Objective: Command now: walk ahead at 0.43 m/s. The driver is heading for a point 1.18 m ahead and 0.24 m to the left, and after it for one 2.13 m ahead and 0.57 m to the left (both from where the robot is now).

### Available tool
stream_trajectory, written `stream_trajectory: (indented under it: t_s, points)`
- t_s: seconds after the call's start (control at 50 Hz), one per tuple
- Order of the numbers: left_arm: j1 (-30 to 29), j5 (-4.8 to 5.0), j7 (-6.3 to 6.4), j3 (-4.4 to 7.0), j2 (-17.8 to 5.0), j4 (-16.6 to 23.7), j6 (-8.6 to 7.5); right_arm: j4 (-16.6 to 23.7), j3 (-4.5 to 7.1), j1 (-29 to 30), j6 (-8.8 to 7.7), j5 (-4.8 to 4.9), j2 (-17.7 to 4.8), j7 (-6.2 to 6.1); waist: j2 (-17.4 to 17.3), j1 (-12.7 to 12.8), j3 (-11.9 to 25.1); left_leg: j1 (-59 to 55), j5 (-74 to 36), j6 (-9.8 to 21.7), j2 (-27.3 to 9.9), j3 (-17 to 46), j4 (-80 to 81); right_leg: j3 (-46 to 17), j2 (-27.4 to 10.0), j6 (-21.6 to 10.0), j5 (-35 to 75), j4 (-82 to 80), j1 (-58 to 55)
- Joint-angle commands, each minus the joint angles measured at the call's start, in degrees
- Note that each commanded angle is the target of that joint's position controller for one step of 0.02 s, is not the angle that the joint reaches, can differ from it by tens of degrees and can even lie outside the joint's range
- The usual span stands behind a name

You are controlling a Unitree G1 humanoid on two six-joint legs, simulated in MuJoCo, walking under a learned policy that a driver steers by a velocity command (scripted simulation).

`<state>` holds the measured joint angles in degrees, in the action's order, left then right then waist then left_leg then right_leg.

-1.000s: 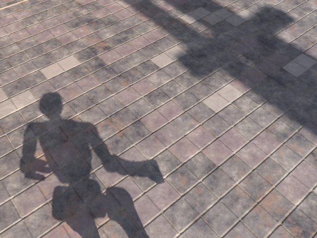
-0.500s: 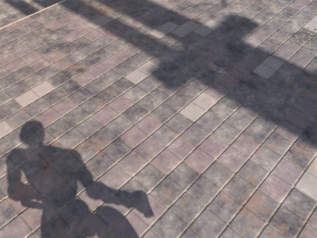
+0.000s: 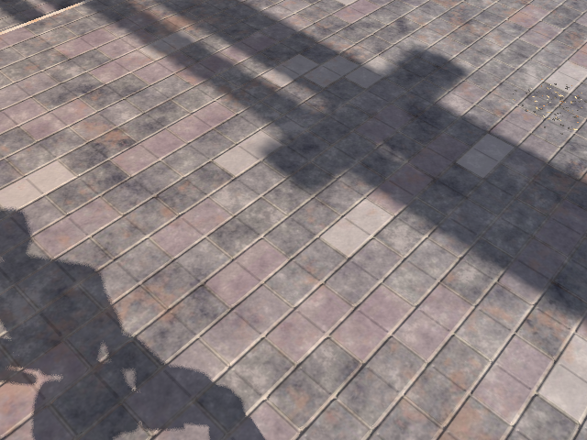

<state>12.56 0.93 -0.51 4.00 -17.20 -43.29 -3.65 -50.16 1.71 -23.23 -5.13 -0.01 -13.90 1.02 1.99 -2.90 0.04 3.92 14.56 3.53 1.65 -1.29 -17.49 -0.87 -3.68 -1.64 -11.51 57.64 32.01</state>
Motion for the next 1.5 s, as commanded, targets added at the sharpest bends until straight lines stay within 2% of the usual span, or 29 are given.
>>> stream_trajectory:
  t_s: [0.02,0.2,0.24,0.28,0.3,0.32,0.34,0.36,0.4,0.46,0.54,0.72,0.78,0.82,0.84,0.86,0.88,0.9,0.94,1.02,1.12,1.24,1.3,1.32,1.34,1.36,1.38,1.42,1.5]
  points:
    - [-7.27,-0.29,-0.51,-0.03,-1.17,5.69,-0.85,2.37,1.73,-0.71,-0.11,0.11,-9.07,-0.72,-6.05,-0.46,-4.11,-5.41,-18.00,7.01,-12.97,10.70,9.62,0.31,-1.42,1.80,6.40,-7.46,12.21]
    - [-19.80,0.55,-2.86,-0.96,-1.32,10.21,-2.30,-0.40,2.24,-4.57,1.22,1.04,-10.73,-1.76,-6.70,-1.45,-7.66,-8.09,-24.32,6.23,-15.74,6.18,8.51,1.81,1.81,-0.55,13.67,-28.12,4.68]
    - [-16.05,0.29,-2.83,-0.05,-3.59,9.43,-2.35,-0.25,2.80,-3.61,1.64,0.85,-12.13,-1.98,-8.38,1.65,-3.48,-11.28,-42.07,5.06,-16.09,5.45,2.00,3.25,4.23,-2.69,9.60,-28.48,-2.08]
    - [-0.12,0.25,-1.75,2.11,-7.78,4.91,-1.90,0.44,2.71,-2.00,2.48,0.33,-12.17,-2.22,-8.86,10.02,7.33,-6.14,-53.96,2.61,-12.83,2.75,-17.09,4.25,5.60,-6.29,10.48,-29.02,-24.69]
    - [10.79,-0.55,-0.84,3.01,-11.75,2.64,-1.40,2.09,1.70,-2.67,2.36,-0.98,-9.70,-2.42,-1.46,12.84,16.53,8.33,-33.02,1.18,-9.35,1.56,-35.62,-9.62,-6.39,-9.95,9.39,-26.06,-44.53]
    - [11.90,-0.63,-1.52,3.02,-13.29,1.35,-1.56,1.91,-0.54,-11.55,1.24,-0.18,-1.22,-1.49,14.30,6.83,25.07,28.84,16.78,-1.74,2.09,5.63,-54.00,-39.18,-18.97,-19.14,-7.39,-34.01,-60.32]
    - [10.32,-0.09,-1.32,1.66,-7.33,1.35,-1.52,2.03,1.11,-5.11,-0.07,1.54,-8.67,-1.07,8.21,9.71,19.26,34.99,17.55,-0.85,-0.50,10.82,-59.10,-41.13,-16.81,-16.34,-14.74,-40.16,-55.28]
    - [5.46,-0.13,-0.96,1.03,-5.71,1.68,-1.53,4.28,1.95,1.26,-0.75,3.13,-10.96,-0.85,5.31,8.77,9.28,37.79,12.22,-0.30,-3.21,9.03,-58.73,-31.18,-15.54,-13.86,-11.88,-41.85,-46.10]
    - [-0.70,-1.11,-1.08,0.52,-3.70,1.85,-2.12,4.64,2.10,4.74,-0.75,2.06,-9.55,-1.38,-1.47,4.88,1.91,33.20,3.80,-0.87,-7.75,7.51,-53.30,-19.12,-11.70,-11.95,1.49,-45.33,-30.69]
    - [-2.40,-1.45,-1.29,0.40,-2.25,0.12,-3.56,3.42,1.98,0.84,1.65,1.96,-6.52,-1.55,1.65,1.40,0.80,27.38,0.96,-2.05,-10.14,8.09,-49.91,-9.99,-9.43,-11.66,5.79,-50.17,-22.23]
    - [-1.06,-1.75,-0.60,1.03,-4.69,-2.47,-4.15,6.10,2.05,6.76,2.55,1.30,-6.27,-1.83,0.61,2.09,-3.37,34.22,-8.21,-3.78,-10.29,9.39,-41.77,-2.14,-9.07,-11.22,10.77,-52.90,-20.87]
    - [5.74,-0.42,0.65,1.54,-8.26,-5.99,-1.28,13.49,0.82,22.39,1.49,1.21,-4.46,1.64,-1.26,7.90,-5.92,37.62,-16.72,-1.40,-7.57,1.35,-18.51,8.18,-11.11,-7.78,20.18,-48.60,-36.15]
    - [4.36,-0.07,1.26,2.12,-10.27,-5.48,0.41,15.32,1.87,20.46,1.82,1.25,-6.62,2.59,1.40,4.96,-2.59,31.97,-7.54,1.43,-3.65,-2.82,-17.68,10.40,-12.23,-5.75,42.02,-39.50,-40.49]
    - [2.61,-0.07,1.98,2.21,-10.91,-4.55,1.46,12.93,4.48,7.57,2.21,1.39,-10.90,2.19,1.98,-2.64,5.05,14.17,-6.57,4.69,1.30,-4.94,-15.16,12.80,-10.05,-3.43,52.62,-21.00,-36.52]
    - [3.22,-0.75,2.31,1.44,-9.39,-3.44,1.18,10.84,6.54,-2.23,2.76,1.50,-15.42,1.07,-2.87,-6.83,10.79,-3.73,-7.66,7.83,-2.74,3.95,-13.50,12.96,-7.68,-1.09,39.10,-4.28,-23.72]
    - [9.64,-2.45,1.00,-1.46,-0.32,-0.63,-0.58,11.01,7.60,-1.51,2.65,1.87,-21.53,0.62,-18.21,0.11,16.08,-24.73,1.35,18.85,-17.64,36.27,-9.39,9.24,4.53,2.66,-15.47,16.45,3.75]
    - [4.32,-0.73,0.00,-0.86,-4.95,-0.38,-3.05,12.78,6.08,-3.30,2.01,1.30,-16.46,0.69,-11.23,-3.85,22.99,-28.98,6.59,20.68,-21.00,49.72,-1.02,-4.03,6.02,1.76,-22.07,22.86,10.65]
    - [-1.65,1.45,-0.57,-0.03,-7.74,1.70,-4.36,12.52,5.20,-1.24,1.48,0.53,-13.69,0.72,-8.58,-4.64,14.76,-23.91,2.52,17.32,-19.34,41.03,0.28,-5.12,3.02,0.31,-16.83,22.20,15.08]
    - [-3.22,-0.19,0.06,-0.19,-6.84,1.84,-5.02,13.88,4.42,6.34,1.17,0.67,-10.92,0.58,-1.35,0.24,5.48,-7.24,-10.36,14.18,-14.70,28.17,0.91,-4.23,-1.29,0.18,-9.27,12.21,10.49]
    - [-0.89,-1.78,0.27,0.12,-5.58,1.97,-2.45,15.34,4.08,9.06,0.92,0.48,-10.30,-0.27,-3.30,4.15,2.73,5.75,-22.22,14.21,-11.03,20.26,4.50,-3.16,-2.45,3.65,-4.52,2.93,2.94]
    - [-11.34,-1.68,0.18,-1.06,-2.82,5.09,-2.20,13.92,4.74,5.31,1.64,1.03,-12.30,-1.85,-5.71,0.60,0.02,10.82,-16.77,10.07,-6.08,14.62,3.96,-1.78,1.24,5.98,13.22,-18.76,-0.29]
    - [-15.31,-0.74,-1.16,-0.30,-5.36,6.71,-3.54,11.45,4.52,1.21,2.28,1.27,-11.14,-2.21,-7.99,-0.97,-0.06,3.46,-10.16,7.86,-10.01,21.16,-1.64,-3.50,2.66,3.44,14.99,-29.03,-3.54]
    - [-8.28,-1.11,-1.08,0.93,-7.12,4.93,-4.31,11.10,4.22,2.22,2.79,0.82,-10.24,-2.14,-9.70,2.98,1.61,0.82,-20.54,5.99,-9.35,21.68,-8.89,-0.84,3.78,-0.30,9.58,-32.43,-12.31]
    - [-1.69,-1.83,-0.80,1.73,-9.09,3.87,-4.60,11.68,3.32,2.53,2.74,0.43,-8.09,-1.93,-8.12,6.09,7.59,3.54,-21.94,4.24,-6.39,19.07,-18.89,-3.92,-0.16,-3.16,10.21,-31.02,-23.66]
    - [6.47,-2.34,-0.62,2.75,-13.23,3.07,-4.49,12.29,2.16,-2.28,2.42,-0.35,-5.18,-1.98,2.06,6.72,16.56,15.96,-6.64,1.15,-0.55,14.35,-36.45,-18.31,-10.82,-9.15,9.96,-28.82,-42.11]
    - [11.28,-1.24,-1.38,3.52,-14.57,-0.22,-3.58,12.05,1.62,-8.43,1.78,1.67,-4.10,-1.87,18.19,5.20,19.45,33.85,19.30,-2.05,4.70,10.69,-51.83,-43.29,-19.05,-16.49,-7.70,-38.26,-52.80]
    - [9.81,0.26,-1.50,2.20,-9.29,0.56,-3.46,11.46,2.65,-3.47,1.62,2.36,-9.83,-1.98,8.91,7.29,12.33,40.12,16.92,-1.92,1.22,13.52,-56.94,-43.62,-17.98,-14.34,-20.48,-41.51,-48.47]
    - [3.45,-0.80,-1.17,0.80,-5.99,1.57,-2.77,13.86,2.94,7.56,1.56,1.05,-10.87,-1.98,0.62,6.87,1.42,39.89,8.01,-1.78,-3.05,9.51,-54.59,-28.49,-13.44,-11.26,-11.01,-43.12,-33.79]
    - [1.99,-1.07,-0.75,-0.02,-4.23,0.49,-2.90,13.92,2.38,6.98,1.26,0.59,-6.70,-1.20,3.84,3.38,0.42,33.54,2.84,-2.51,-7.05,6.40,-44.54,-16.69,-8.30,-11.21,5.02,-46.90,-25.24]
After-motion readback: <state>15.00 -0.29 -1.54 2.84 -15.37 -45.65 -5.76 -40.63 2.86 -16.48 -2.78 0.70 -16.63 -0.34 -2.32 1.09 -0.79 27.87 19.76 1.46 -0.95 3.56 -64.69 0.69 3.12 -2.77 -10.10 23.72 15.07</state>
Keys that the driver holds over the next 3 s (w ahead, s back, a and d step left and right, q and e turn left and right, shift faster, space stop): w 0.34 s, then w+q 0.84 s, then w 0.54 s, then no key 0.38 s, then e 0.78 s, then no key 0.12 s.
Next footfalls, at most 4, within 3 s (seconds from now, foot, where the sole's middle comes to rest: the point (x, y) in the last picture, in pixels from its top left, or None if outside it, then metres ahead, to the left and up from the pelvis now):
0.28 right None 0.35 -0.13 -0.79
0.84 left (219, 394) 0.63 0.13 -0.79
1.32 right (255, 277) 0.96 0.05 -0.79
1.82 left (130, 244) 1.08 0.40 -0.79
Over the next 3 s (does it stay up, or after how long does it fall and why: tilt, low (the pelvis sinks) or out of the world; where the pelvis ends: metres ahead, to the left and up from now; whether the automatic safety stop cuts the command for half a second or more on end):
stays up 1.12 0.24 -0.01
